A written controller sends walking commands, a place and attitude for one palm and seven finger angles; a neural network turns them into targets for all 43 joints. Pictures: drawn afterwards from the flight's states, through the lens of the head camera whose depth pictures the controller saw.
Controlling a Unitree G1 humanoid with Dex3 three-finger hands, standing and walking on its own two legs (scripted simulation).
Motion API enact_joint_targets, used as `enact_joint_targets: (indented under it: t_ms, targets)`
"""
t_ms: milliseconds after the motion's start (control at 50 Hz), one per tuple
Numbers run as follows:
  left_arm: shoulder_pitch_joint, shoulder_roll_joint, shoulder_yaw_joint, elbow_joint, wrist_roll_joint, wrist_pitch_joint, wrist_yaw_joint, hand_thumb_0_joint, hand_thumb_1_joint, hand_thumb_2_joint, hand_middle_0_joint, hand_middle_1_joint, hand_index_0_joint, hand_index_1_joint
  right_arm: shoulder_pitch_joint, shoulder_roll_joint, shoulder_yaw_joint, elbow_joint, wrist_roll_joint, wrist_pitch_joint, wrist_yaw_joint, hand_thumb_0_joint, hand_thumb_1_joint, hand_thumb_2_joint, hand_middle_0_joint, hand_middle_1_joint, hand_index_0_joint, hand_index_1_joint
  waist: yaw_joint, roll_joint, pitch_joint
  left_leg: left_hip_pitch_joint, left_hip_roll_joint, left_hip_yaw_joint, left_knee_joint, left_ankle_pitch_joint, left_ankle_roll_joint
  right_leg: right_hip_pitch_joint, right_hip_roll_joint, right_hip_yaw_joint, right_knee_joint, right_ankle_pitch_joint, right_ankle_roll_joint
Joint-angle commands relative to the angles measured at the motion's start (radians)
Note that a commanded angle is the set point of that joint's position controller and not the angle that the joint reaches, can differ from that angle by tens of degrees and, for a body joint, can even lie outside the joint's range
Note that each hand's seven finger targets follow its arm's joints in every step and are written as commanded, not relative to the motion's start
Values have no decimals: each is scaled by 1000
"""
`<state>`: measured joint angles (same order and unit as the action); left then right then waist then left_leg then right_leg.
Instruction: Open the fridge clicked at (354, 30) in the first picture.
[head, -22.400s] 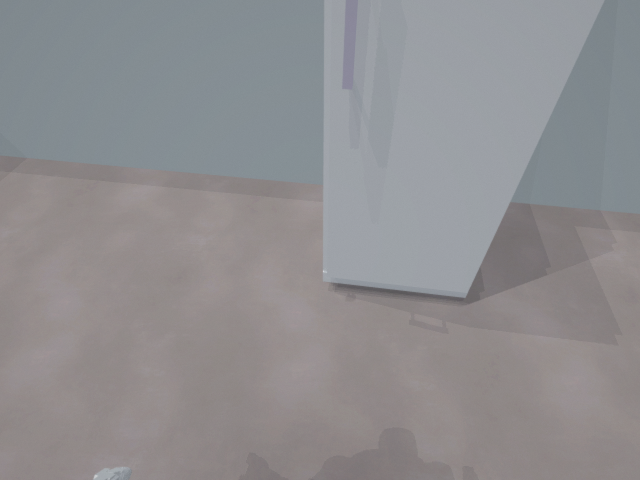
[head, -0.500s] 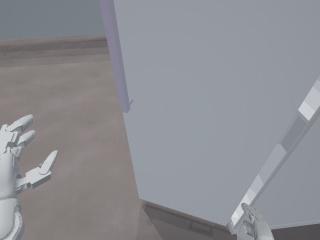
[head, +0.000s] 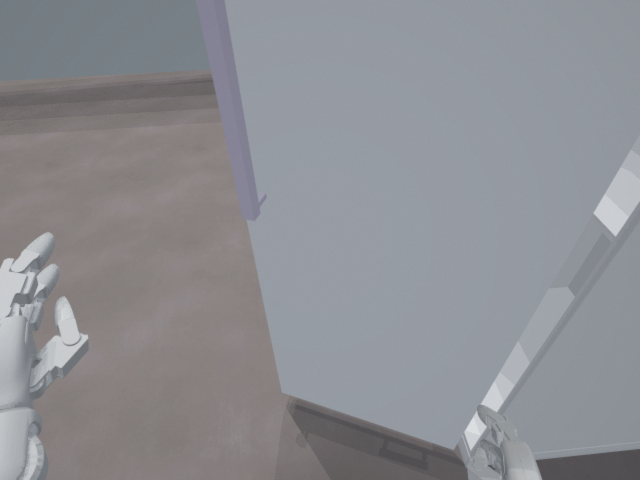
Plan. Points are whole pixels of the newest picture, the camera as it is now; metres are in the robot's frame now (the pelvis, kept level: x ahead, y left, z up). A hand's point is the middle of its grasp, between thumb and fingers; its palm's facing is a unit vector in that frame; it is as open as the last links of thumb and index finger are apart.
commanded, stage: step back with the hand held close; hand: left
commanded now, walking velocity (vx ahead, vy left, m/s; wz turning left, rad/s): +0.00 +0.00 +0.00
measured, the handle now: (238, 105) +0.50 +0.18 +0.26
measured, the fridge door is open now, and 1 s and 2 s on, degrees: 66 66 66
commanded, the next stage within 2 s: stop stepping back and stand still in 1.28 s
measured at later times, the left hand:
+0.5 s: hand (42, 363) +0.16 +0.29 +0.15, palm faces +0.43 -0.76 -0.49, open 7.4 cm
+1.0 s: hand out of the picture +0.09 +0.30 +0.16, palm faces +0.54 -0.70 -0.46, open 7.4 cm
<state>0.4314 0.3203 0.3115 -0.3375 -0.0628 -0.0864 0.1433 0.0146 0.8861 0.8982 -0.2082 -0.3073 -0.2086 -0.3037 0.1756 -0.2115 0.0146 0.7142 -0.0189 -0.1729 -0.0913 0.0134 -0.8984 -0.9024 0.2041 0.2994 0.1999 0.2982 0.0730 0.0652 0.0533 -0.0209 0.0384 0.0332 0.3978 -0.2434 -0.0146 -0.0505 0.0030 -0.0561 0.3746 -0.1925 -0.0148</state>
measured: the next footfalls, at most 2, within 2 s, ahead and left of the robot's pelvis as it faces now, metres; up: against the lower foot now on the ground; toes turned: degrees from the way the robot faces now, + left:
right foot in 0.94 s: -0.08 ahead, -0.09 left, +0.00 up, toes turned +2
left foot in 1.18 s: -0.09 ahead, +0.15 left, +0.00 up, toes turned +2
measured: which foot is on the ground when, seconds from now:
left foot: down 0.00-1.00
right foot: down 0.00-0.80, up 0.82-0.92, down 0.94-1.00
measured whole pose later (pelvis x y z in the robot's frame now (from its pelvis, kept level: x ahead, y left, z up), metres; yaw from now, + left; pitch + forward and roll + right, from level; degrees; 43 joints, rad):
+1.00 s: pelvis -0.11 +0.02 -0.02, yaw +0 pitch +1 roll -1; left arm 0.51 0.39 0.46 -0.44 0.00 -0.24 0.20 0.01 0.89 0.90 -0.21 -0.30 -0.21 -0.30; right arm 0.23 -0.21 0.01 0.63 -0.01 -0.13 -0.09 0.01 -0.90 -0.90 0.20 0.30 0.20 0.30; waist 0.03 0.03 -0.03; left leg -0.48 0.03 0.04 0.63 -0.18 0.02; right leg -0.30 0.05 0.01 0.64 -0.39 -0.02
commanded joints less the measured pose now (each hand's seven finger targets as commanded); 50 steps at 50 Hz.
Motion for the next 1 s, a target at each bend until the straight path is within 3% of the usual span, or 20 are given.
enact_joint_targets:
  t_ms: [0, 60, 80, 100, 140, 180, 240, 320, 480, 560, 600, 640, 680, 740, 780, 820, 900, 920, 960, 980]
  targets:
    - [-100, 192, 123, -223, 0, -70, 11, 0, 900, 900, -200, -300, -200, -300, -152, -117, -42, -161, 3, -55, -15, 0, -900, -900, 200, 300, 200, 300, 4, -6, -59, -70, -17, 16, -64, 146, 30, 19, -11, 30, -76, 65, 4]
    - [-151, 209, 128, -264, 1, -77, 16, 0, 900, 900, -200, -300, -200, -300, -155, -117, -42, -165, 4, -58, -16, 0, -900, -900, 200, 300, 200, 300, 0, -9, -57, -66, -21, 17, -62, 115, 31, 6, -11, 34, -89, 25, 6]
    - [-341, 388, 285, -342, 15, -129, 27, 0, 900, 900, -200, -300, -200, -300, -128, -120, -17, -209, 23, -39, -4, 0, -900, -900, 200, 300, 200, 300, -42, 50, 27, -159, -7, -2, -26, 29, 37, -100, -56, 123, -115, 52, 1]
    - [-127, 233, 174, -194, 18, -119, 12, 0, 900, 900, -200, -300, -200, -300, -111, -105, -20, -166, 13, -21, -5, 0, -900, -900, 200, 300, 200, 300, -60, -85, 33, -179, 4, -15, 30, 28, 40, -172, -102, 130, -118, 79, -7]
    - [-49, 195, 129, -194, 29, -103, 5, 0, 900, 900, -200, -300, -200, -300, -93, -105, -28, -195, 17, 5, 7, 0, -900, -900, 200, 300, 200, 300, -62, -178, -36, -152, -1, 1, 109, 45, 38, -208, -159, 165, -116, 92, -21]
    - [-18, 202, 135, -251, 33, -115, 11, 0, 900, 900, -200, -300, -200, -300, -87, -112, -34, -212, 18, 15, 4, 0, -900, -900, 200, 300, 200, 300, -61, -76, -130, -146, 7, -1, 118, 120, 34, -167, -179, 150, -50, 185, -31]
    - [69, 228, 172, -290, 30, -115, 27, 0, 900, 900, -200, -300, -200, -300, -84, -128, -44, -246, 17, 37, -4, 0, -900, -900, 200, 300, 200, 300, -52, 29, -223, -148, 47, -21, 94, 282, 34, -139, -136, 100, 56, 251, -10]
    - [82, 261, 211, -339, 28, -119, 39, 0, 900, 900, -200, -300, -200, -300, -95, -132, -48, -280, 21, 64, -16, 0, -900, -900, 200, 300, 200, 300, -47, -3, -228, -222, 83, -70, 65, 323, 44, -130, -89, 77, 132, 228, 9]
    - [24, 237, 217, -296, 45, -148, 50, 0, 900, 900, -200, -300, -200, -300, -75, -152, -53, -283, 14, 49, -27, 0, -900, -900, 200, 300, 200, 300, -40, 105, -123, -519, 156, -143, -78, -50, 97, -79, -25, 60, 286, -8, 29]
    - [-20, 223, 191, -263, 55, -156, 52, 0, 900, 900, -200, -300, -200, -300, -48, -147, -52, -273, 21, 44, -23, 0, -900, -900, 200, 300, 200, 300, -61, -66, -84, -581, 81, -96, 33, -312, 88, -145, -95, 171, 173, -20, 1]
    - [-43, 236, 180, -275, 56, -153, 54, 0, 900, 900, -200, -300, -200, -300, -41, -134, -49, -259, 20, 45, -18, 0, -900, -900, 200, 300, 200, 300, -71, -160, -76, -484, 27, -66, 153, -312, 63, -288, -175, 278, 28, -163, -40]
    - [-65, 252, 180, -303, 56, -156, 63, 0, 900, 900, -200, -300, -200, -300, -42, -121, -38, -241, 17, 45, -13, 0, -900, -900, 200, 300, 200, 300, -73, -186, -80, -390, 7, -54, 245, -281, 51, -406, -228, 319, -55, -298, -70]
    - [-71, 283, 205, -346, 58, -162, 73, 0, 900, 900, -200, -300, -200, -300, -48, -122, -36, -237, 10, 40, -16, 0, -900, -900, 200, 300, 200, 300, -75, -144, -122, -360, 14, -66, 216, -221, 54, -387, -224, 278, -20, -239, -70]
    - [-11, 276, 234, -383, 57, -186, 83, 0, 900, 900, -200, -300, -200, -300, -64, -135, -39, -260, 15, 30, -27, 0, -900, -900, 200, 300, 200, 300, -63, 37, -178, -443, 98, -167, 31, -182, 88, -248, -94, 125, 199, -94, -6]
    - [25, 273, 266, -385, 70, -206, 78, 0, 900, 900, -200, -300, -200, -300, -75, -149, -51, -285, 18, 16, -29, 0, -900, -900, 200, 300, 200, 300, -47, 194, -203, -661, 194, -266, -144, -413, 127, -28, 1, 47, 409, -103, 33]
    - [26, 256, 267, -357, 85, -214, 71, 0, 900, 900, -200, -300, -200, -300, -63, -157, -60, -281, 9, 8, -25, 0, -900, -900, 200, 300, 200, 300, -50, 232, -142, -820, 247, -300, -244, -561, 156, 54, 48, 36, 558, -134, 43]
    - [38, 225, 222, -284, 64, -210, 55, 0, 900, 900, -200, -300, -200, -300, -50, -135, -58, -251, 8, -9, -16, 0, -900, -900, 200, 300, 200, 300, -57, 45, -60, -587, 170, -209, -64, -244, 108, -153, 13, 78, 257, -177, 9]
    - [36, 225, 208, -271, 55, -208, 53, 0, 900, 900, -200, -300, -200, -300, -54, -132, -55, -242, 10, -9, -12, 0, -900, -900, 200, 300, 200, 300, -62, 0, -45, -531, 123, -165, 5, -228, 81, -220, -28, 141, 136, -119, -20]
    - [-30, 255, 187, -272, 48, -207, 59, 0, 900, 900, -200, -300, -200, -300, -55, -112, -48, -219, 7, -8, -6, 0, -900, -900, 200, 300, 200, 300, -77, -141, -81, -380, 34, -54, 200, 2, 18, -321, -216, 370, -4, 202, -92]
    - [-75, 269, 178, -267, 59, -208, 68, 0, 900, 900, -200, -300, -200, -300, -55, -102, -49, -199, -2, -4, -4, 0, -900, -900, 200, 300, 200, 300, -80, -153, -146, -342, 12, -8, 284, 58, -2, -261, -298, 412, 3, 537, -109]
